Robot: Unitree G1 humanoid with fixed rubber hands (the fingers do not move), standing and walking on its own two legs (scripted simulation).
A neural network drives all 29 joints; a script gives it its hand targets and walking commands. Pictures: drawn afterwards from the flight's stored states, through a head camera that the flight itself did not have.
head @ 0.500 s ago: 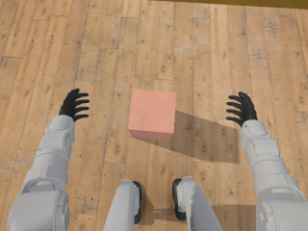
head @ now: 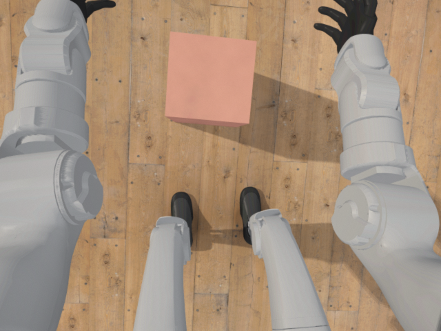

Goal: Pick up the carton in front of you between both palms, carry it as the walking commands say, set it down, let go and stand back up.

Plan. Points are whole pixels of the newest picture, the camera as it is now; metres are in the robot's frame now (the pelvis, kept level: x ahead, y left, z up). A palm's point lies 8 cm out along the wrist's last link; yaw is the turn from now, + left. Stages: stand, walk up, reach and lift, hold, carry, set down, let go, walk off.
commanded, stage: reach and lift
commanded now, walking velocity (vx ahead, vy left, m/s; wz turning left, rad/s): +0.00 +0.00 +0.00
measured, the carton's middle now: (209, 88) +0.53 -0.01 -0.53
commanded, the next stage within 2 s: none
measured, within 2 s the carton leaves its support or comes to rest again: leaves its support in 1.70 s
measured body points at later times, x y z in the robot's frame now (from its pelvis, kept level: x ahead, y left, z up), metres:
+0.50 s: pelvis -0.03 -0.01 -0.19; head +0.35 +0.01 +0.06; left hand +0.56 +0.18 -0.36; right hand +0.52 -0.20 -0.36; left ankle +0.07 +0.11 -0.62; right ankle +0.07 -0.14 -0.62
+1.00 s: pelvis -0.04 +0.00 -0.29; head +0.35 +0.00 -0.08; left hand +0.57 +0.16 -0.47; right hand +0.53 -0.20 -0.47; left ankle +0.06 +0.11 -0.62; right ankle +0.07 -0.14 -0.62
